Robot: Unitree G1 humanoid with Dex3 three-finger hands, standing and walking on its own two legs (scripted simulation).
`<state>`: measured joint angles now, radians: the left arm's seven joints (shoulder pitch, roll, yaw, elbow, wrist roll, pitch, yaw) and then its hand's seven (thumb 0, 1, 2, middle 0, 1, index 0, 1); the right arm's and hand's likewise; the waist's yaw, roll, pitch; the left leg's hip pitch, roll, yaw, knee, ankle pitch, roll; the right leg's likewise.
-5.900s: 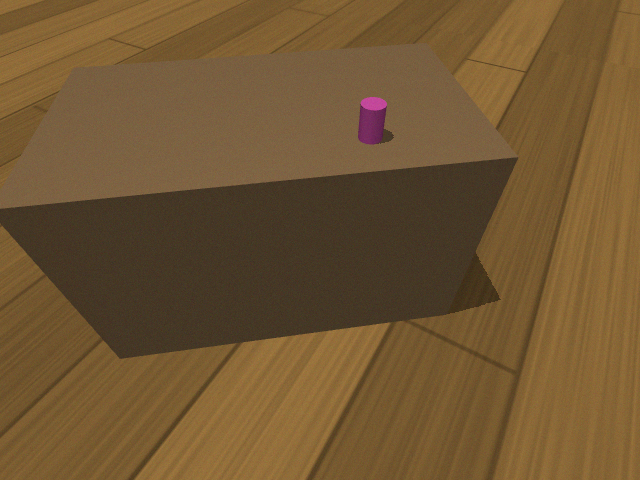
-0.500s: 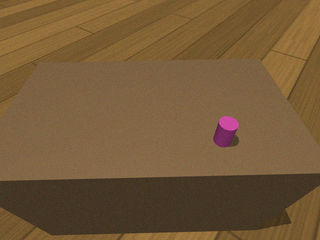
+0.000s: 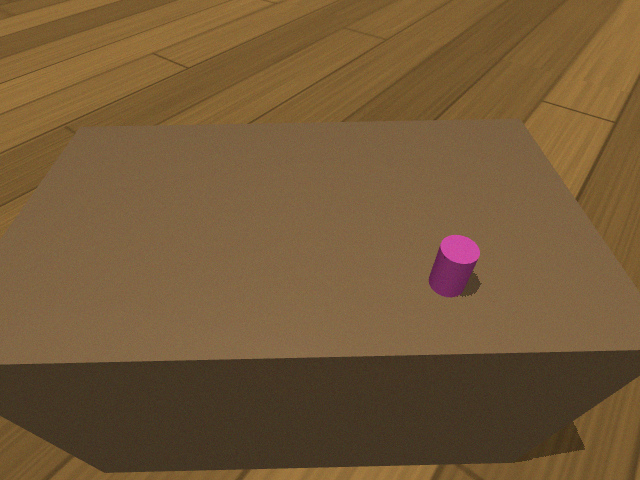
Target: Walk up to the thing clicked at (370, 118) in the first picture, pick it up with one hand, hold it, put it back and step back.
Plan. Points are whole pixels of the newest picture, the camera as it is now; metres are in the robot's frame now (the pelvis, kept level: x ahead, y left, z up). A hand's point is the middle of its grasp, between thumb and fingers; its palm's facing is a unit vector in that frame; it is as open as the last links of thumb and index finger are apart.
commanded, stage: stand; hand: right
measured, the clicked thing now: (452, 266) +0.46 -0.21 -0.04
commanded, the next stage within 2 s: rise first in 0.04 s
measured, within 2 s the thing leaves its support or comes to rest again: neither
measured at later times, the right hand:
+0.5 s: hand (531, 476) +0.17 -0.25 -0.11, palm faces +0.22 +0.91 -0.35, open 13.9 cm
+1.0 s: hand (569, 449) +0.18 -0.26 -0.01, palm faces +0.32 +0.87 -0.38, open 17.5 cm
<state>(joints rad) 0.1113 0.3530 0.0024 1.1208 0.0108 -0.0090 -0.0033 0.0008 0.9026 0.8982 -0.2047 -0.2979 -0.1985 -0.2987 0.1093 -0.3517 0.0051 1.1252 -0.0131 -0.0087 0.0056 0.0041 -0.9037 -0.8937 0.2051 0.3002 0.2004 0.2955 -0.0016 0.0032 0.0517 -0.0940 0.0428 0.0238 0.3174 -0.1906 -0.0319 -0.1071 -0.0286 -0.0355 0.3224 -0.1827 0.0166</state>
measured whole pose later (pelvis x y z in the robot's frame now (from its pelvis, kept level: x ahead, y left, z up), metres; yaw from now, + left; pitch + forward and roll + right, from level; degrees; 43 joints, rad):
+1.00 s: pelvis +0.00 +0.01 +0.00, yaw -1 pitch -3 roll +0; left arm 0.23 0.23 0.09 0.63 -0.02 -0.06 0.07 -0.01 -0.51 0.04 -0.07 -0.05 -0.06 -0.05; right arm 0.38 -0.29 -0.21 0.17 0.04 -0.10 -0.06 -0.01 0.55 -0.04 0.05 0.06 0.05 0.05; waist -0.04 -0.03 0.04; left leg -0.11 0.04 0.04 0.40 -0.24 -0.02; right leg -0.12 -0.03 -0.01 0.38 -0.21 0.03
